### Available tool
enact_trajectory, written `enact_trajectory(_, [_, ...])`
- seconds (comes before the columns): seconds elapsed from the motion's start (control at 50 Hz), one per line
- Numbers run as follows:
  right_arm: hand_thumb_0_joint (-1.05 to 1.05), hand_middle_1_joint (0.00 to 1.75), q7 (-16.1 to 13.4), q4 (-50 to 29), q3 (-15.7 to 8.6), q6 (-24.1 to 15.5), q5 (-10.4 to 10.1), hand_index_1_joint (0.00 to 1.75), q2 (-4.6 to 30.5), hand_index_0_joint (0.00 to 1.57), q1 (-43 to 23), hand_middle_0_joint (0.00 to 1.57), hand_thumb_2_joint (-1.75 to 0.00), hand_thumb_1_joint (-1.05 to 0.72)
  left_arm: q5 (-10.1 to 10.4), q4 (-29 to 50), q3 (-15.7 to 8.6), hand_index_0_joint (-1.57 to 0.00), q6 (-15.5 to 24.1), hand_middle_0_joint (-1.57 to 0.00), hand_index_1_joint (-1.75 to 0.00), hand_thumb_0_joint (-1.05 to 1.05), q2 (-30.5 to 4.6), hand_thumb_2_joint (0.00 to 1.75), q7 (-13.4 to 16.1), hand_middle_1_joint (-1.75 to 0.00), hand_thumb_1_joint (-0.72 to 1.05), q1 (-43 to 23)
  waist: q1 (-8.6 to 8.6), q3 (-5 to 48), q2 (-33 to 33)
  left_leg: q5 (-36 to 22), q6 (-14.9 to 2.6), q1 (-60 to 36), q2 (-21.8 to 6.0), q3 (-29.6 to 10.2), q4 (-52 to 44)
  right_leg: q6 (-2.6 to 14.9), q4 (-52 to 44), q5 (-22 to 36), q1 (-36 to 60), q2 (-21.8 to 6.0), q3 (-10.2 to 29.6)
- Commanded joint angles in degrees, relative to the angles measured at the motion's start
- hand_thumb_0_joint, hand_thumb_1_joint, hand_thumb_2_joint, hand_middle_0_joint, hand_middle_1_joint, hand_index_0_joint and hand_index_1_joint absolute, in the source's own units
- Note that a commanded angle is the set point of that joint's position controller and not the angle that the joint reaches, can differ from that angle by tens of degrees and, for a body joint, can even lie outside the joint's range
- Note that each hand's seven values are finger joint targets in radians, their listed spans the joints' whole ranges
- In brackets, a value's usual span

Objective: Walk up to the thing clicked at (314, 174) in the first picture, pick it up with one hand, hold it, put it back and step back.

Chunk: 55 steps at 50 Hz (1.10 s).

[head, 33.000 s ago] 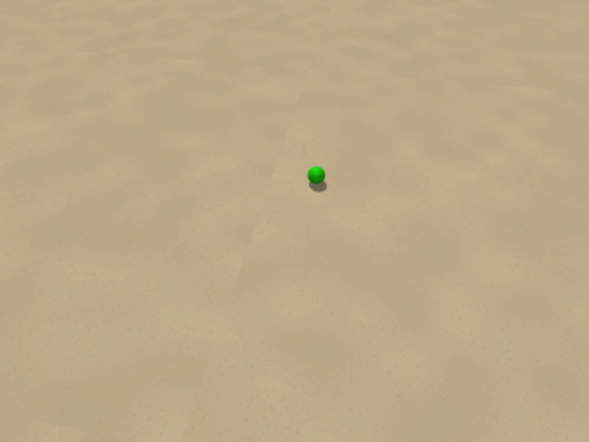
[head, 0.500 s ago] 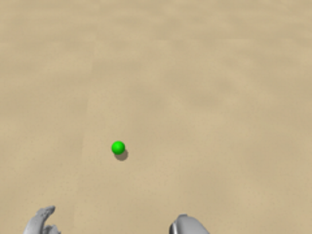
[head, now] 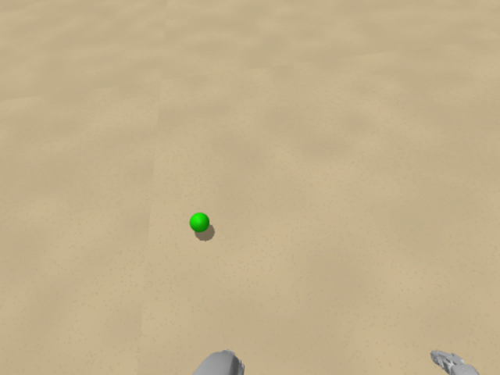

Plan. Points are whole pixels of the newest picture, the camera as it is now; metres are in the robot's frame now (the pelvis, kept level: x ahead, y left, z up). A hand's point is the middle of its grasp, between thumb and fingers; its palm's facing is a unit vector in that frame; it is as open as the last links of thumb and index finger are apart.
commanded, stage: step back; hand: left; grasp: from above
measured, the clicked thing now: (199, 222) +0.82 +0.31 -0.72
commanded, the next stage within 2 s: stand in 1.50 s
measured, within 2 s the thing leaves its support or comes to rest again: neither
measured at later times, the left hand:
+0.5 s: hand out of the picture -0.10 +0.26 -0.16, palm faces +0.06 -0.93 -0.36, open 7.4 cm
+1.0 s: hand out of the picture -0.17 +0.27 -0.14, palm faces +0.05 -0.92 -0.40, open 7.4 cm
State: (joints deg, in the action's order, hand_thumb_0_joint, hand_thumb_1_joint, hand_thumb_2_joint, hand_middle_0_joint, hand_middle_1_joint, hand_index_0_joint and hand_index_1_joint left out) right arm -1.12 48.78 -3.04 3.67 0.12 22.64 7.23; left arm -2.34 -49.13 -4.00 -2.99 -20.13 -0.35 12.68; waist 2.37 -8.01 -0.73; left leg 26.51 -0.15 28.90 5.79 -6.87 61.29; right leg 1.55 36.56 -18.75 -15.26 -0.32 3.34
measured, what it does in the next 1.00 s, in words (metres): walks backwards: left foot, then right foot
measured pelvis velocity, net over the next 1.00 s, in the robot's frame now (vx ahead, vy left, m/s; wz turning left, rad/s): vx -0.22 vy -0.02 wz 0.06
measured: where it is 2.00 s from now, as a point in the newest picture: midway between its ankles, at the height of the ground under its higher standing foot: outside the picture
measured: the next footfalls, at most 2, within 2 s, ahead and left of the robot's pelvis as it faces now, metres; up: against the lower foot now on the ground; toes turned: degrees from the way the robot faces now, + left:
left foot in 0.22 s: -0.08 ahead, +0.11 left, +0.00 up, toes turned +4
right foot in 0.56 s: -0.21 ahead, -0.16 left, +0.00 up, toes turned +4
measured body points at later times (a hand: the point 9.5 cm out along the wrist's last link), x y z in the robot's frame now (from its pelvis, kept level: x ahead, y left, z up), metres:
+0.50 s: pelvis -0.18 -0.02 +0.00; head -0.13 +0.01 +0.44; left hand -0.11 +0.31 -0.13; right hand -0.04 -0.32 -0.10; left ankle -0.12 +0.11 -0.73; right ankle -0.23 -0.17 -0.68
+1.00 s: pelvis -0.22 -0.02 +0.00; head -0.20 -0.01 +0.45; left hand -0.17 +0.32 -0.12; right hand -0.15 -0.32 -0.12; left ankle -0.21 +0.11 -0.73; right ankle -0.23 -0.14 -0.69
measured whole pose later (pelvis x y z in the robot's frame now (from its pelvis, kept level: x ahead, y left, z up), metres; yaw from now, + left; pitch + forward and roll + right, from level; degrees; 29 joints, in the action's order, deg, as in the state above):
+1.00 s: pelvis -0.22 -0.02 +0.00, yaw +4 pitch -3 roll +1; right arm 1.6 55.5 -3.5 -1.3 2.3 19.5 14.6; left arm -1.5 -55.4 -3.9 0.0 -23.7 -0.6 11.8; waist 0.1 -4.5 1.4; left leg 15.7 -1.5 13.2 0.8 -1.1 31.1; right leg 2.0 51.5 -30.2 -18.7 -1.0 0.9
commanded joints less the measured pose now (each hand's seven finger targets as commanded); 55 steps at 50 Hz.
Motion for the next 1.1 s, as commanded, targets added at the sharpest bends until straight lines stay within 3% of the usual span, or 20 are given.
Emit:
enact_trajectory(0.0, [0.0,0.3,-1.3,-2.9,-2.2,-2.4,0.3,0.3,9.8,0.2,3.2,0.2,-0.9,-0.9,-0.2,8.2,-4.8,-0.2,1.8,-0.2,-0.3,0.0,-14.2,0.9,1.7,-0.3,0.9,-7.0,-1.91,5.9,9.2,-0.6,1.24,-1.3,2.0,-1.2,7.2,7.98,-11.1,22.5,-1.0,-9.4,6.0])
enact_trajectory(0.1, [0.0,0.3,-1.4,-4.2,-1.8,-3.3,1.0,0.3,8.4,0.2,2.1,0.2,-0.9,-0.9,-0.5,8.8,-4.4,-0.2,0.9,-0.2,-0.3,0.0,-13.9,0.9,2.6,-0.3,0.9,-2.1,1.13,10.1,12.8,4.9,1.67,-1.0,-3.2,3.5,-15.2,10.59,-6.6,32.4,14.4,-14.1,8.4])
enact_trajectory(0.18, [0.0,0.3,-0.9,-0.7,-2.7,-3.4,1.3,0.3,8.8,0.2,9.8,0.2,-0.9,-0.9,0.9,9.9,-3.9,-0.2,-0.3,-0.2,-0.3,0.0,-14.9,0.9,1.9,-0.3,0.9,-5.1,-2.16,14.3,9.7,-13.5,-0.14,-14.9,-3.4,8.0,-39.0,6.71,-0.2,25.9,10.2,-12.1,6.4])
enact_trajectory(0.22, [0.0,0.3,-1.0,-1.0,-4.6,-3.2,2.6,0.3,16.0,0.2,9.1,0.2,-0.9,-0.9,1.4,11.0,-2.4,-0.2,-0.5,-0.2,-0.3,0.0,-11.5,0.9,1.4,-0.3,0.9,-5.8,-2.2,13.8,-6.5,-25.9,-6.93,-22.3,-19.2,-14.0,-39.8,0.67,10.8,3.1,-8.7,-2.7,0.5])
enact_trajectory(0.24, [0.0,0.3,-0.3,-2.8,-5.0,-2.8,2.4,0.3,20.8,0.2,4.6,0.2,-0.9,-0.9,1.7,11.5,-3.3,-0.2,-0.4,-0.2,-0.3,0.0,-13.1,0.9,2.2,-0.3,0.9,-9.3,-3.88,10.9,-13.2,-28.5,-15.45,-13.6,-27.8,-21.4,-42.7,-0.87,21.7,-17.6,-10.2,3.5,-1.3])
enact_trajectory(0.26, [0.0,0.3,-0.7,-3.9,-5.3,-3.3,2.5,0.3,21.3,0.2,1.0,0.2,-0.9,-0.9,0.9,10.7,-3.8,-0.2,-0.6,-0.2,-0.3,0.0,-14.3,0.9,2.5,-0.3,0.9,-10.0,-4.05,8.2,-13.7,-26.5,-19.18,-5.2,-31.7,-25.7,-44.6,-1.13,32.1,-18.7,-7.1,2.1,4.8])
enact_trajectory(0.34, [0.0,0.3,-1.0,-5.0,-2.5,-3.4,2.8,0.3,12.6,0.2,-3.6,0.2,-0.9,-0.9,2.0,6.2,-3.8,-0.2,-0.8,-0.2,-0.3,0.0,-13.4,0.9,1.5,-0.3,0.9,-3.4,0.64,5.8,-4.6,-31.3,-11.24,-8.4,-18.4,-4.8,-39.1,-0.8,38.5,-9.8,-9.8,6.4,6.3])
enact_trajectory(0.46, [0.0,0.3,0.2,-3.0,-3.6,-3.3,2.3,0.3,12.4,0.2,1.9,0.2,-0.9,-0.9,1.2,4.1,-2.1,-0.2,2.8,-0.2,-0.3,0.0,-12.0,0.9,0.9,-0.3,0.9,-2.1,-4.48,13.0,-10.7,-5.6,-11.76,-27.5,-18.0,-5.6,-37.4,-2.74,1.5,-12.8,-7.4,0.6,-0.1])
enact_trajectory(0.52, [0.0,0.3,1.0,-2.5,-4.1,-1.6,2.6,0.3,14.3,0.2,1.0,0.2,-0.9,-0.9,0.6,-1.8,-2.5,-0.2,4.3,-0.2,-0.3,0.0,-11.5,0.9,1.2,-0.3,0.9,4.4,-1.84,12.2,-10.5,-3.0,-9.2,-17.8,-15.9,-1.8,-33.7,-0.51,-20.0,-3.2,7.2,3.0,-5.2])
enact_trajectory(0.56, [0.0,0.3,1.2,-3.6,-2.2,-1.9,1.9,0.3,8.1,0.2,0.3,0.2,-0.9,-0.9,-0.7,-3.0,-4.0,-0.2,5.1,-0.2,-0.3,0.0,-16.0,0.9,1.5,-0.3,0.9,6.0,-0.71,9.4,3.8,1.1,-3.0,1.1,-9.3,3.7,-19.7,3.63,-20.3,-9.6,14.9,-6.8,15.4])
enact_trajectory(0.6, [0.0,0.3,0.6,-3.3,-3.7,-2.3,2.2,0.3,11.8,0.2,-4.3,0.2,-0.9,-0.9,-1.2,0.4,-5.2,-0.2,4.9,-0.2,-0.3,0.0,-24.1,0.9,1.6,-0.3,0.9,-3.7,0.66,-0.3,10.7,2.9,1.11,-4.3,-7.9,-2.9,-9.1,13.29,-26.4,-34.6,-14.3,-23.2,33.4])
enact_trajectory(0.62, [0.0,0.3,1.1,-1.9,-4.2,-2.5,1.4,0.3,12.8,0.2,-2.3,0.2,-0.9,-0.9,-0.7,1.6,-4.4,-0.2,5.3,-0.2,-0.3,0.0,-20.8,0.9,1.6,-0.3,0.9,-9.7,-3.09,-3.1,7.5,-1.4,0.76,-9.5,-9.6,-3.8,-7.7,11.43,-25.3,-31.6,-18.5,-20.8,27.1])
enact_trajectory(0.68, [0.0,0.3,1.7,-0.3,-2.4,-3.9,1.0,0.3,8.8,0.2,-0.9,0.2,-0.9,-0.9,-0.2,-0.6,-3.3,-0.2,6.1,-0.2,-0.3,0.0,-15.5,0.9,1.5,-0.3,0.9,-5.5,-2.21,0.8,8.4,-4.8,0.76,-2.6,-5.4,1.4,-15.2,7.12,-18.0,1.3,1.2,-11.1,10.6])
enact_trajectory(0.74, [0.0,0.3,2.1,-0.3,-2.2,-4.6,1.4,0.3,9.1,0.2,-2.1,0.2,-0.9,-0.9,-0.3,-1.6,-3.8,-0.2,5.9,-0.2,-0.3,0.0,-17.5,0.9,0.8,-0.3,0.9,-0.7,0.66,2.2,11.6,-1.1,1.13,-5.6,-5.1,5.1,-22.7,6.83,-16.9,-0.5,3.8,-11.5,9.8])
enact_trajectory(0.8, [0.0,0.3,2.0,2.3,-3.2,-5.7,1.5,0.3,9.1,0.2,2.8,0.2,-0.9,-0.9,0.2,-0.8,-3.5,-0.2,4.6,-0.2,-0.3,0.0,-17.3,0.9,0.4,-0.3,0.9,-3.2,-1.78,3.3,11.6,-6.7,0.42,-14.4,-3.6,8.8,-35.5,6.25,-11.1,3.3,2.4,-11.0,6.3])
enact_trajectory(0.84, [0.0,0.3,1.3,4.1,-4.5,-6.7,1.9,0.3,11.6,0.2,7.9,0.2,-0.9,-0.9,0.6,-0.7,-1.7,-0.2,4.5,-0.2,-0.3,0.0,-12.5,0.9,0.4,-0.3,0.9,-0.9,-3.75,9.5,2.0,-8.7,-2.91,-29.3,-9.4,-2.8,-41.5,2.9,5.2,10.8,-4.5,-6.0,0.6])
enact_trajectory(0.86, [0.0,0.3,1.2,4.3,-5.6,-6.9,1.9,0.3,16.6,0.2,9.3,0.2,-0.9,-0.9,1.5,0.1,-1.0,-0.2,4.5,-0.2,-0.3,0.0,-10.1,0.9,0.3,-0.3,0.9,-3.0,-4.28,9.7,-9.3,-1.7,-9.31,-31.7,-20.7,-22.6,-44.8,0.28,15.1,-6.6,-16.5,1.8,-6.2])
enact_trajectory(0.9, [0.0,0.3,1.4,3.8,-6.3,-6.6,1.8,0.3,19.1,0.2,8.7,0.2,-0.9,-0.9,1.1,-0.2,-2.7,-0.2,4.4,-0.2,-0.3,0.0,-16.0,0.9,0.8,-0.3,0.9,-5.0,-4.3,4.4,-6.0,9.3,-16.28,-21.0,-26.3,-27.5,-48.2,1.18,19.3,-15.5,-15.1,-2.8,0.9])
enact_trajectory(1.04, [0.0,0.3,1.3,2.0,-3.9,-6.4,1.8,0.3,13.1,0.2,3.4,0.2,-0.9,-0.9,1.3,-2.3,-2.4,-0.2,5.3,-0.2,-0.3,0.0,-11.8,0.9,-0.2,-0.3,0.9,-1.6,-1.94,6.3,-9.2,-16.0,-9.52,-13.9,-16.6,-6.7,-39.8,-0.16,-0.3,-3.5,-0.4,-0.6,-5.3])
enact_trajectory(1.08, [0.0,0.3,1.2,1.4,-2.2,-5.3,0.7,0.3,9.4,0.2,0.0,0.2,-0.9,-0.9,1.4,-4.8,-2.4,-0.2,6.0,-0.2,-0.3,0.0,-11.0,0.9,0.8,-0.3,0.9,2.8,1.95,8.9,-6.6,-21.7,-5.44,-9.2,-12.9,-1.0,-29.9,-0.44,-12.7,8.0,10.8,0.7,-6.2])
